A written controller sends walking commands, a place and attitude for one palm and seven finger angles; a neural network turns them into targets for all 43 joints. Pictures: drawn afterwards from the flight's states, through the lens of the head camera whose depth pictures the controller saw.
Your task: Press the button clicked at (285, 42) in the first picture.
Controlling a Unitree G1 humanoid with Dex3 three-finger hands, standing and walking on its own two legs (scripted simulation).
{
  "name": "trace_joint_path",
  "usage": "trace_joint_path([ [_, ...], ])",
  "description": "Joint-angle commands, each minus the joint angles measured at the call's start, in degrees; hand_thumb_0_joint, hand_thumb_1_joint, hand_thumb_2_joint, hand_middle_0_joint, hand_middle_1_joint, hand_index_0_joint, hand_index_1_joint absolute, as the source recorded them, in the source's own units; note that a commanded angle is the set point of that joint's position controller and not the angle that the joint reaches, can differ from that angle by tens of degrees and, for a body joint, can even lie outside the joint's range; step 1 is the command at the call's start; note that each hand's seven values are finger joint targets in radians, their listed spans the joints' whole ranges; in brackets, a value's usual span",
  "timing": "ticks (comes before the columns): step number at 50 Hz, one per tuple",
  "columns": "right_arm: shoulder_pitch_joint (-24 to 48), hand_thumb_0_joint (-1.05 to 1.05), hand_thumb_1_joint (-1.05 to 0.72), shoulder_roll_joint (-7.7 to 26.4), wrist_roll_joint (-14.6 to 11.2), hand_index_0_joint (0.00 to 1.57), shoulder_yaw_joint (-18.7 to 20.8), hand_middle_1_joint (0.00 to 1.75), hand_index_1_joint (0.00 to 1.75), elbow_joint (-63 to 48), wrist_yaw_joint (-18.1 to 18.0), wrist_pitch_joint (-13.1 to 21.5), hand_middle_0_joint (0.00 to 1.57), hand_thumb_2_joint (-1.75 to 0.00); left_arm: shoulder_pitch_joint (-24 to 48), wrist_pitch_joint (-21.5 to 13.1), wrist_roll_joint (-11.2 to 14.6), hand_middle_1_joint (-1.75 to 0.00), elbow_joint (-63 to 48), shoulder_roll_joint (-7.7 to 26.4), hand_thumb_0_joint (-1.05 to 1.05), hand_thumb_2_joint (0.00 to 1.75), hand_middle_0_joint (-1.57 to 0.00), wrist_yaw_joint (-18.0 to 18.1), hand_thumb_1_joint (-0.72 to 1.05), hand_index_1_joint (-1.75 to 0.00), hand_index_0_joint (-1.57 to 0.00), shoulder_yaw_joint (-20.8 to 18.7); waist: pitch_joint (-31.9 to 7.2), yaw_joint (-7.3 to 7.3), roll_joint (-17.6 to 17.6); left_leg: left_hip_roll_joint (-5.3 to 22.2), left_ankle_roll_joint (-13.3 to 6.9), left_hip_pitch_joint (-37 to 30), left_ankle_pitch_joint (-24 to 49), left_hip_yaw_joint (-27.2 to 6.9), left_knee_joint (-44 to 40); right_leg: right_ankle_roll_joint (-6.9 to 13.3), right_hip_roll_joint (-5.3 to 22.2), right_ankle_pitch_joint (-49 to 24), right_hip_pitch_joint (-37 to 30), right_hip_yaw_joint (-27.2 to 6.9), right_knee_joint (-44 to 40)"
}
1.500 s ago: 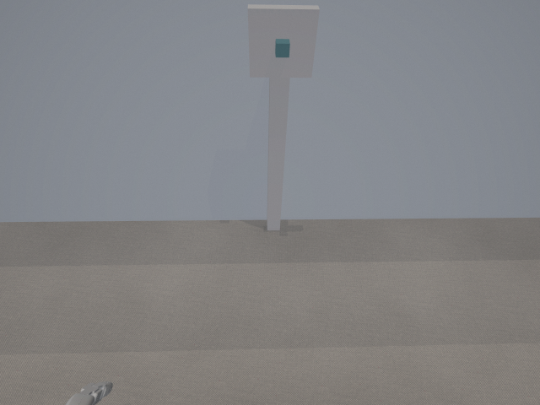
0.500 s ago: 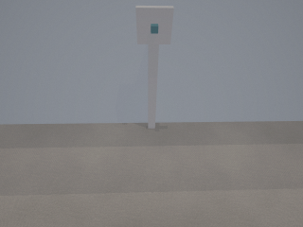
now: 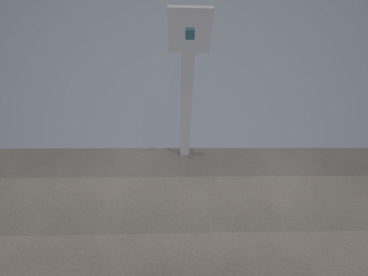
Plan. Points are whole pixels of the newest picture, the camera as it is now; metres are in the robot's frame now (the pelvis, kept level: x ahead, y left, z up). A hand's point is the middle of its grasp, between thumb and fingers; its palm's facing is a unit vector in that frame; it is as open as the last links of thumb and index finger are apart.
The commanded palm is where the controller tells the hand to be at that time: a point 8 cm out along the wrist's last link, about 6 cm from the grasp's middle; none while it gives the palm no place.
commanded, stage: look at it before walking up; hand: left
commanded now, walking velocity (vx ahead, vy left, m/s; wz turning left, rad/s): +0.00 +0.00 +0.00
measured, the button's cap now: (189, 33) +0.97 +0.04 +0.09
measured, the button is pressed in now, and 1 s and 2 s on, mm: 0 0 0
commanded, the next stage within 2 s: walk to a spot facing it in 0.04 s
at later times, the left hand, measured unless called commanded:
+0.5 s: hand out of the picture +0.06 +0.20 -0.18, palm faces -0.12 -0.95 -0.27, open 7.4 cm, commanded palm none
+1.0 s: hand out of the picture +0.08 +0.18 -0.17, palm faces -0.27 -0.94 -0.23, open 7.4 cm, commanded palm none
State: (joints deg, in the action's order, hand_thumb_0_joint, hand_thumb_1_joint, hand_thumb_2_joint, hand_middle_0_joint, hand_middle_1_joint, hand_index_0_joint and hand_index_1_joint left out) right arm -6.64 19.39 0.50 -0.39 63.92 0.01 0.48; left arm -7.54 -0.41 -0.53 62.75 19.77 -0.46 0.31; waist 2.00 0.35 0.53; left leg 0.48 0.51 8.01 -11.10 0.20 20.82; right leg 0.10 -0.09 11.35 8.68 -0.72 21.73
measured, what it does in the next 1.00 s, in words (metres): lifts its left foot, turning right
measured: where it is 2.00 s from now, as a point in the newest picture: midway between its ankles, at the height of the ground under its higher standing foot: outside the picture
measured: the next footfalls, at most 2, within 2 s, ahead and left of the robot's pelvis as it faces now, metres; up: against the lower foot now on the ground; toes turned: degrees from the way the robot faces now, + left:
left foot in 1.06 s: +0.05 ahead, +0.11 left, +0.00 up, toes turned -25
right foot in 1.60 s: +0.15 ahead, -0.24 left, +0.00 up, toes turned -53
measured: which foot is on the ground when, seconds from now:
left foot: down 0.00-0.54, up 0.56-1.00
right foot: down 0.00-1.00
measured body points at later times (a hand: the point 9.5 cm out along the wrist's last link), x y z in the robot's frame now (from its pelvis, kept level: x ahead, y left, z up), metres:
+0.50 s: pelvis -0.01 -0.01 -0.02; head +0.01 -0.03 +0.43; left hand +0.07 +0.25 -0.16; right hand +0.04 -0.28 -0.17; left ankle +0.00 +0.12 -0.75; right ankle -0.01 -0.10 -0.74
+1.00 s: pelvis -0.02 -0.01 +0.00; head +0.00 -0.01 +0.45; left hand +0.10 +0.23 -0.15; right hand -0.01 -0.29 -0.13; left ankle +0.01 +0.14 -0.71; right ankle -0.01 -0.10 -0.75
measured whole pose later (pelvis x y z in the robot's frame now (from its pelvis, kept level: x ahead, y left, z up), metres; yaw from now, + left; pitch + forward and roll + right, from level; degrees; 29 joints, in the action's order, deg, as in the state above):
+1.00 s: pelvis -0.02 -0.01 +0.00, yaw -22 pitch +2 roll +0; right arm -8.9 14.5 0.9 3.1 53.7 -0.7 -1.9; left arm -16.7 1.1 -1.3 53.7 12.7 -0.8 -3.7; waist 0.0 3.6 1.0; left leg 1.4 2.8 20.1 -24.1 -0.8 43.8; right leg 3.5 -7.2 7.7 17.3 -10.0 23.6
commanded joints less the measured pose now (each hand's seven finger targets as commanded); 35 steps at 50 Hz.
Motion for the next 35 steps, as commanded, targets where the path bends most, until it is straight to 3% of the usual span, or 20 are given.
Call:
trace_joint_path([
  [1, 2.5, 0.00, -0.90, 11.9, 0.0, 0.20, 2.6, 0.30, 0.30, -3.7, -0.7, 1.5, 0.20, -0.90, 2.1, -1.3, -0.2, -0.30, -3.9, 11.7, 0.00, 0.90, -0.20, 1.0, 0.90, -0.30, -0.20, -2.3, -4.1, -0.35, -0.9, 6.4, -1.9, -1.2, 6.5, -5.6, -3.2, 1.6, 6.9, -6.0, -0.2, -5.7, -3.8],
  [9, 2.4, 0.00, -0.90, 11.8, 0.0, 0.20, 2.7, 0.30, 0.30, -3.8, -1.0, 1.5, 0.20, -0.90, 2.2, -0.9, -0.2, -0.30, -4.2, 11.5, 0.00, 0.90, -0.20, 1.0, 0.90, -0.30, -0.20, -2.4, -3.8, -0.38, -0.9, 6.8, -1.7, -2.4, 8.3, -4.5, -2.3, 1.7, 6.7, -9.7, 0.4, -6.1, -2.9],
  [12, -1.5, 0.00, -0.90, 5.0, 0.2, 0.20, 1.9, 0.30, 0.30, -4.0, -1.3, 0.2, 0.20, -0.90, -1.4, 1.0, -0.2, -0.30, -4.4, 5.5, 0.00, 0.90, -0.20, 1.3, 0.90, -0.30, -0.20, -1.7, -3.6, -0.68, 0.0, 7.1, -0.7, -2.5, 8.9, -1.6, 1.2, 1.0, 6.4, -13.6, 3.3, -6.9, 0.6],
  [16, -2.4, 0.00, -0.90, 6.4, 0.2, 0.20, 3.4, 0.30, 0.30, -6.8, -1.8, -0.8, 0.20, -0.90, -2.5, 2.2, -0.4, -0.30, -7.3, 5.5, 0.00, 0.90, -0.20, 1.0, 0.90, -0.30, -0.20, -2.7, -2.9, -0.74, -2.0, 9.6, -1.7, -2.3, 7.4, -1.5, 2.8, 0.8, 4.0, -12.8, 8.6, -6.8, 6.8],
  [19, -1.7, 0.00, -0.90, 7.4, 0.3, 0.20, 4.5, 0.30, 0.30, -9.0, -2.0, -1.1, 0.20, -0.90, -3.4, 2.7, -0.6, -0.30, -9.1, 4.3, 0.00, 0.90, -0.20, 0.4, 0.90, -0.30, -0.20, -3.3, -2.5, -0.46, -6.2, 13.7, -4.1, 0.0, 5.7, -3.3, 1.6, 0.0, 1.4, -6.6, 11.4, -4.5, 14.7],
  [21, -0.6, 0.00, -0.90, 7.6, 0.3, 0.20, 5.1, 0.30, 0.30, -10.3, -1.8, -0.8, 0.20, -0.90, -4.6, 3.1, -0.6, -0.30, -10.3, 2.7, 0.00, 0.90, -0.20, 0.1, 0.90, -0.30, -0.20, -3.6, -2.1, 0.29, -11.0, 18.6, -7.7, 2.2, 9.0, -5.5, -0.4, -0.9, 0.0, 10.4, 12.7, -1.0, 24.3],
  [22, 0.1, 0.00, -0.90, 7.4, 0.4, 0.20, 5.3, 0.30, 0.30, -11.0, -1.8, -0.7, 0.20, -0.90, -5.3, 3.3, -0.6, -0.30, -10.7, 2.0, 0.00, 0.90, -0.20, 0.0, 0.90, -0.30, -0.20, -3.9, -2.1, 0.59, -12.0, 19.9, -9.2, 3.0, 11.2, -5.2, -0.5, -1.1, 0.5, 15.3, 12.7, -0.1, 27.4],
  [23, 0.8, 0.00, -0.90, 7.0, 0.5, 0.20, 5.4, 0.30, 0.30, -11.8, -1.8, -0.7, 0.20, -0.90, -6.2, 3.3, -0.6, -0.30, -11.1, 1.8, 0.00, 0.90, -0.20, -0.1, 0.90, -0.30, -0.20, -4.1, -2.3, 1.09, -12.2, 20.5, -9.3, 4.6, 13.4, -4.2, 1.3, -0.9, 1.9, 16.3, 10.8, -0.7, 26.7],
  [24, 2.3, 0.00, -0.90, 6.8, 0.7, 0.20, 5.6, 0.30, 0.30, -12.5, -1.8, -0.8, 0.20, -0.90, -8.5, 3.2, -0.6, -0.30, -11.0, 1.6, 0.00, 0.90, -0.20, -0.2, 0.90, -0.30, -0.20, -4.4, -2.1, 2.56, -10.9, 19.6, -7.9, 6.5, 13.1, -1.5, 5.0, -0.6, 2.5, 13.8, 7.8, -0.3, 23.0],
  [25, 3.5, 0.00, -0.90, 6.6, 0.6, 0.20, 5.8, 0.30, 0.30, -13.0, -1.7, -1.0, 0.20, -0.90, -11.9, 2.8, -0.9, -0.30, -10.3, 1.9, 0.00, 0.90, -0.20, -0.4, 0.90, -0.30, -0.20, -4.8, -3.1, 4.28, -7.1, 16.9, -5.2, 8.6, 10.3, 1.8, 12.1, -0.4, 2.5, 6.9, 3.9, -0.2, 15.7],
  [26, 2.4, 0.00, -0.90, 3.9, 0.3, 0.20, 5.5, 0.30, 0.30, -13.6, -1.5, -1.6, 0.20, -0.90, -13.9, 1.9, -1.4, -0.30, -10.2, 5.3, 0.00, 0.90, -0.20, -0.1, 0.90, -0.30, -0.20, -5.7, -3.1, 5.03, 6.6, 9.4, 0.0, 14.2, -2.0, 7.1, 26.9, 1.3, 8.1, -4.3, 1.0, -10.6, 2.5],
  [27, 1.9, 0.00, -0.90, -0.7, 0.1, 0.20, 4.6, 0.30, 0.30, -15.9, -1.2, -1.8, 0.20, -0.90, -14.0, 1.2, -1.6, -0.30, -10.9, 10.8, 0.00, 0.90, -0.20, 0.8, 0.90, -0.30, -0.20, -6.5, -1.4, 3.96, 21.4, 0.5, 3.1, 26.1, -23.3, 5.7, 40.8, 6.5, 20.8, -17.3, 1.4, -33.4, -5.5],
  [28, 2.3, 0.00, -0.90, 1.0, 0.1, 0.20, 4.9, 0.30, 0.30, -15.7, -1.5, -2.2, 0.20, -0.90, -14.2, 1.6, -0.8, -0.30, -11.2, 9.7, 0.00, 0.90, -0.20, 1.4, 0.90, -0.30, -0.20, -6.4, -2.6, 4.21, 15.2, 1.8, 2.0, 24.1, -22.0, -1.9, 44.5, 9.4, 20.7, -15.0, 2.2, -30.7, -6.3],
  [29, 1.7, 0.00, -0.90, 1.5, 0.0, 0.20, 5.1, 0.30, 0.30, -14.9, -1.3, -2.2, 0.20, -0.90, -11.1, 1.4, -0.7, -0.30, -12.0, 7.6, 0.00, 0.90, -0.20, 1.6, 0.90, -0.30, -0.20, -6.4, -1.6, 2.73, 14.2, 3.1, 1.6, 24.4, -17.7, -2.9, 45.6, 9.0, 17.6, -7.8, 4.1, -28.7, -7.3],
  [30, 1.5, 0.00, -0.90, 1.7, 0.0, 0.20, 5.4, 0.30, 0.30, -14.1, -1.2, -2.1, 0.20, -0.90, -8.4, 1.5, -0.6, -0.30, -12.9, 6.4, 0.00, 0.90, -0.20, 1.6, 0.90, -0.30, -0.20, -6.2, -0.5, 1.73, 10.0, 3.8, 1.8, 24.8, -14.4, -2.7, 46.5, 7.8, 15.5, -5.9, 5.0, -27.5, -6.2],
  [32, 0.3, 0.00, -0.90, 1.0, 0.3, 0.20, 5.4, 0.30, 0.30, -13.0, -1.1, -2.0, 0.20, -0.90, -7.4, 0.9, -0.3, -0.30, -13.6, 4.0, 0.00, 0.90, -0.20, 1.4, 0.90, -0.30, -0.20, -5.6, -2.3, 0.87, 5.3, 3.8, 2.7, 23.6, -9.0, -2.5, 46.0, 7.2, 12.2, -9.8, 3.1, -22.3, -4.4],
  [35, -1.0, 0.00, -0.90, 0.1, 0.3, 0.20, 5.2, 0.30, 0.30, -12.7, -1.3, -2.2, 0.20, -0.90, -9.1, 0.6, -0.3, -0.30, -13.2, 3.6, 0.00, 0.90, -0.20, 1.5, 0.90, -0.30, -0.20, -5.9, -5.8, 0.86, 4.1, 3.4, 3.6, 23.8, -7.5, -2.3, 43.8, 7.3, 10.9, -12.5, -1.6, -20.7, -3.1],
])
